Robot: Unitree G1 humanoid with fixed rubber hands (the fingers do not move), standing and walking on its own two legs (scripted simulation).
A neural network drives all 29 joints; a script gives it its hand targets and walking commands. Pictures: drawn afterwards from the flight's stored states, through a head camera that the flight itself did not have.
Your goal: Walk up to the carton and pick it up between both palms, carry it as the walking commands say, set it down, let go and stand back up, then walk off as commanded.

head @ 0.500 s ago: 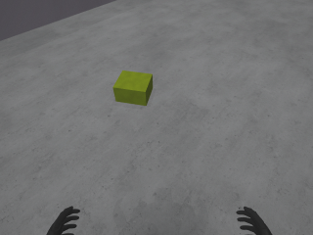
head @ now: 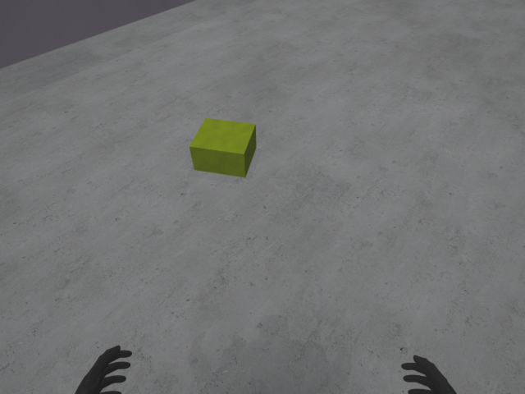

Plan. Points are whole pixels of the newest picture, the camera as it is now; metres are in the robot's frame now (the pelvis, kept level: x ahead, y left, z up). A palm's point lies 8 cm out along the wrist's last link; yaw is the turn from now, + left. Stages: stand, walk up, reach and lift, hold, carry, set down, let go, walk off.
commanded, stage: stand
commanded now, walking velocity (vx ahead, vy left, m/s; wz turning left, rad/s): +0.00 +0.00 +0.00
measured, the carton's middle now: (225, 147) +1.47 +0.19 -0.67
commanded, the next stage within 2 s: walk up in 1.34 s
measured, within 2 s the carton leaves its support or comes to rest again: neither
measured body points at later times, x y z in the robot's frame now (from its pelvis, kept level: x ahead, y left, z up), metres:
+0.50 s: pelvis +0.00 +0.00 +0.00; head +0.01 +0.00 +0.45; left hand +0.16 +0.28 -0.07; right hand +0.13 -0.27 -0.11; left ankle +0.00 +0.12 -0.71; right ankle +0.00 -0.12 -0.71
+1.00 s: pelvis +0.00 +0.00 +0.00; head +0.01 +0.00 +0.45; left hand +0.17 +0.28 -0.08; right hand +0.13 -0.27 -0.11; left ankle +0.00 +0.12 -0.71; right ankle +0.00 -0.12 -0.71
